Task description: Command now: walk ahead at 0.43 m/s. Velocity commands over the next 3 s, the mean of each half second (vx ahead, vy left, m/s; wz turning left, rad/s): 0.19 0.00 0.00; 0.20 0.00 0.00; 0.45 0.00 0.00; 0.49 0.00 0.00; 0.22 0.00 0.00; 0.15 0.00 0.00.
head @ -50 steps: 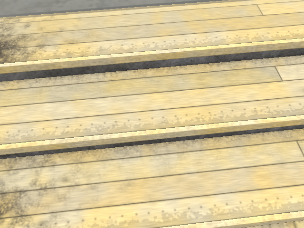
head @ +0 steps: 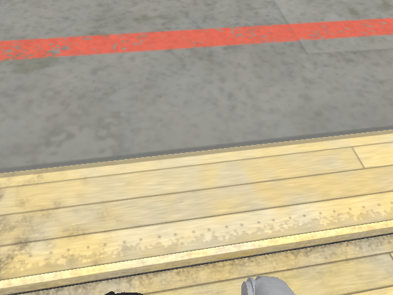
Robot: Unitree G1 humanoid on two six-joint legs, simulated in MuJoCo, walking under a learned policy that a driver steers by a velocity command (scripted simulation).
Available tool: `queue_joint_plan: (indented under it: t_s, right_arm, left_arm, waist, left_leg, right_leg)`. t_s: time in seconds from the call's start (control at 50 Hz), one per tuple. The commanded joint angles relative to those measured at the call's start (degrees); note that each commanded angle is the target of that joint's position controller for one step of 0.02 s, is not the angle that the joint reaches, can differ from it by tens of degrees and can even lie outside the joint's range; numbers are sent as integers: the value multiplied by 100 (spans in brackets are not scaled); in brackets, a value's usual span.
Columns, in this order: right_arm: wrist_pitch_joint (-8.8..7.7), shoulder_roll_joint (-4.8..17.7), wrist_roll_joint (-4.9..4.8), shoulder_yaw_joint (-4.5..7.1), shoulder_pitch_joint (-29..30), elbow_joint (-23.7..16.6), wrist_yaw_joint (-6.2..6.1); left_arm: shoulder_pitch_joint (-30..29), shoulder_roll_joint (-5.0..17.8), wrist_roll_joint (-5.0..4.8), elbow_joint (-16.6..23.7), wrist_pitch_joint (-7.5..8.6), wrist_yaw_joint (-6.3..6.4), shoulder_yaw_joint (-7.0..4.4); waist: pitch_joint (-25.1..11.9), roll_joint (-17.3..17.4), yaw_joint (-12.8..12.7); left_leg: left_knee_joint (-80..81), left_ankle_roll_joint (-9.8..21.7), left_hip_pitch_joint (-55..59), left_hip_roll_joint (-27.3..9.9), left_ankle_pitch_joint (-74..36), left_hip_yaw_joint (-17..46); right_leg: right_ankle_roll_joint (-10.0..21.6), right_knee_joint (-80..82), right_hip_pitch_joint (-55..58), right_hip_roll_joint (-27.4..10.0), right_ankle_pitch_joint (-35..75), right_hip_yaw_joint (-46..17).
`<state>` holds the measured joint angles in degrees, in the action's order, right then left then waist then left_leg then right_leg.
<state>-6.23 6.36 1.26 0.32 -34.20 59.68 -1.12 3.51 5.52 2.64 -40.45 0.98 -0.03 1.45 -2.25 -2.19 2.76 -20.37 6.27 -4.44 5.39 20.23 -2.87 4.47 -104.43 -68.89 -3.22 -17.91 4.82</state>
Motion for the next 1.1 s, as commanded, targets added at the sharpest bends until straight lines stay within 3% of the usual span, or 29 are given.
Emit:
queue_joint_plan:
  t_s: [0.02,0.06,0.08,0.1,0.14,0.16,0.18,0.2,0.22,0.24,0.28,0.36,0.46,0.58,0.62,0.64,0.66,0.68,0.7,0.74,0.78,0.86,0.88,0.9,0.92,0.94,0.98,1.02,1.1]
  right_arm:
    - [44,601,-6,81,-728,69,-149]
    - [187,704,-60,126,-420,-46,-231]
    - [171,732,-68,77,-151,-182,-190]
    - [116,1033,-94,140,-181,-237,-142]
    - [-17,1528,-220,282,247,-298,-66]
    - [-109,1426,-288,300,268,-390,-16]
    - [-57,706,-469,240,-282,-671,90]
    - [14,1146,-162,428,-207,-639,120]
    - [166,833,-113,395,4,-824,121]
    - [266,737,88,366,409,-952,55]
    - [403,635,126,345,781,-1161,-38]
    - [447,516,76,254,956,-1403,-85]
    - [608,521,-16,173,1149,-1282,-48]
    - [749,587,-15,142,1434,-1103,-169]
    - [676,525,-19,109,1183,-935,-199]
    - [609,608,36,116,1054,-891,-223]
    - [553,700,120,103,843,-855,-213]
    - [563,800,68,168,1038,-742,-169]
    - [568,819,36,238,918,-753,-99]
    - [618,1047,30,350,711,-674,-91]
    - [589,1040,-2,379,904,-667,-93]
    - [484,1113,-37,465,1405,-739,-45]
    - [459,1014,-36,468,1574,-804,-31]
    - [387,532,-129,344,1699,-993,29]
    - [356,626,-28,357,1844,-1149,67]
    - [328,786,146,400,1982,-1165,109]
    - [244,532,127,347,2096,-1172,206]
    - [261,397,79,297,2204,-1272,248]
    - [391,-83,-9,-18,3381,-2081,91]
  left_arm:
    - [-1477,152,-13,1031,140,-47,81]
    - [-1294,-16,-111,1020,97,-119,201]
    - [-831,-10,-258,860,78,-79,190]
    - [-263,273,-336,635,93,-14,82]
    - [1634,745,-308,86,137,87,-139]
    - [2243,1068,-88,-158,226,101,-257]
    - [2461,1683,-66,-469,214,111,-437]
    - [1995,1453,-300,-347,170,106,-466]
    - [1121,1251,-325,-328,183,125,-453]
    - [768,807,-274,-396,214,138,-381]
    - [786,447,-166,-717,315,203,-312]
    - [1224,726,-150,-1112,538,144,-392]
    - [1235,851,-114,-857,522,194,-304]
    - [1748,928,-29,-976,274,149,-359]
    - [1770,863,-86,-1032,178,183,-354]
    - [1870,795,-93,-1068,175,190,-352]
    - [2075,571,-150,-1092,185,162,-319]
    - [2370,373,-294,-1187,137,124,-307]
    - [2166,715,-193,-1236,109,125,-396]
    - [1905,669,-123,-1104,93,43,-460]
    - [1967,539,-59,-1034,133,-43,-463]
    - [2648,414,-116,-1281,265,-48,-456]
    - [3160,530,-115,-1447,277,32,-480]
    - [3543,1026,-76,-1478,327,120,-579]
    - [3776,1362,-85,-1531,278,130,-690]
    - [3439,1127,-90,-1475,291,139,-620]
    - [3086,985,-73,-1488,391,99,-542]
    - [3129,790,-53,-1643,472,90,-452]
    - [3544,586,-39,-2035,566,29,-275]
  waist:
    - [836,499,99]
    - [586,300,96]
    - [256,565,-125]
    - [-141,989,-317]
    - [-1015,1606,-1334]
    - [-1450,1464,-1544]
    - [-2142,-1182,-1024]
    - [-2518,-22,-767]
    - [-1723,92,-320]
    - [-745,754,-227]
    - [105,563,27]
    - [51,241,166]
    - [-383,-169,36]
    - [-3,-565,-374]
    - [295,-260,-251]
    - [404,-30,-273]
    - [261,417,-379]
    - [423,1337,-637]
    - [652,1268,-374]
    - [960,1506,-237]
    - [989,1182,-386]
    - [865,701,-753]
    - [870,415,-922]
    - [652,-927,-1011]
    - [747,-1478,-1068]
    - [991,-601,-853]
    - [948,62,-576]
    - [798,-3,-487]
    - [962,-27,-477]
  left_leg:
    - [1011,307,610,-1448,-2997,1286]
    - [1496,187,221,-1450,-5217,709]
    - [1155,91,58,-1338,-7655,367]
    - [499,-10,111,-1435,-9752,373]
    - [-1558,-251,824,-1639,-10031,382]
    - [-3010,-398,67,-1362,-7397,324]
    - [-6180,-847,-1959,277,306,111]
    - [-7111,-648,-1886,108,58,1209]
    - [-7472,-648,-2287,-137,-154,1010]
    - [-7354,-550,-2633,-345,-187,780]
    - [-7234,-374,-2911,-450,-174,863]
    - [-6368,-253,-3106,-512,-557,971]
    - [-3784,-618,-2329,-793,-879,346]
    - [-1792,-616,-1307,-655,-64,-18]
    - [-506,-526,-687,-654,-613,22]
    - [-222,-465,-433,-974,-938,456]
    - [70,-348,-233,-1533,-1256,1141]
    - [170,-10,-949,-1565,282,1379]
    - [577,151,-1297,-1602,1845,1746]
    - [1162,515,-1499,-1985,3171,2440]
    - [1182,685,-1703,-2125,2787,2521]
    - [284,460,-2241,-1471,1695,1419]
    - [-523,336,-2922,-1230,1488,1104]
    - [-2222,22,-3873,-559,953,289]
    - [-3684,-122,-4729,-354,937,-276]
    - [-4908,-153,-4977,-723,593,55]
    - [-6392,-160,-5249,-927,42,211]
    - [-7875,-107,-5933,-877,81,61]
    - [-9759,92,-7636,-736,653,-67]
  right_leg:
    - [-12,971,-1131,-8,-422,352]
    - [85,3183,1037,124,-111,686]
    - [257,3933,2442,548,-81,998]
    - [322,4126,3485,977,93,1235]
    - [542,5712,5007,884,1008,470]
    - [911,6254,6294,119,2108,-791]
    - [2395,6907,7827,-2083,6782,-3971]
    - [2276,7551,7194,-1795,6734,-4608]
    - [2177,7689,6361,-1708,4614,-4006]
    - [1799,7803,5528,-1450,3250,-3400]
    - [1372,8159,4552,-973,2469,-2354]
    - [1064,8623,4647,-646,3196,-1177]
    - [847,8798,5167,-504,4228,-485]
    - [758,8825,5156,-700,1080,-916]
    - [527,8619,4850,-662,594,-1049]
    - [347,8486,4662,-614,502,-1097]
    - [185,8115,4535,-307,-125,-882]
    - [100,8002,4745,246,-503,-398]
    - [64,7422,4741,425,-848,-178]
    - [51,6491,4388,590,-1060,9]
    - [106,6080,4490,423,-741,-99]
    - [212,7735,6078,679,-547,128]
    - [284,8197,6919,417,-611,-363]
    - [560,9233,7627,-836,-1833,-2493]
    - [1101,9895,7628,-1811,-2519,-4075]
    - [1321,9915,7210,-1935,-2428,-4296]
    - [1165,9720,6902,-1430,-1628,-3178]
    - [1086,9525,6980,-1116,-692,-2502]
    - [914,9261,6795,-1144,541,-1928]
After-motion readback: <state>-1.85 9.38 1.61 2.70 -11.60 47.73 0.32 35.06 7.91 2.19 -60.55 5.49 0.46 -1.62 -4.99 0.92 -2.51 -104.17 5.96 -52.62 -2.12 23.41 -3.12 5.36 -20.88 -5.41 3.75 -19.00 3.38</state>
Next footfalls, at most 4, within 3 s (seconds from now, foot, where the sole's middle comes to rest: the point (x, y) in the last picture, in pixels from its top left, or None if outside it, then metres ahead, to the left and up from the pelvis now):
0.14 right None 0.31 -0.07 -0.66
0.64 left None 0.29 0.12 -0.66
1.32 left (164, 211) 0.68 0.07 -0.55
1.90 right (205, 139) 0.98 -0.07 -0.55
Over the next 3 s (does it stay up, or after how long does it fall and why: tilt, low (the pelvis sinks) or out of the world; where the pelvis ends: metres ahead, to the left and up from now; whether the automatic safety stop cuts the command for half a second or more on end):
stays up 1.14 0.02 0.22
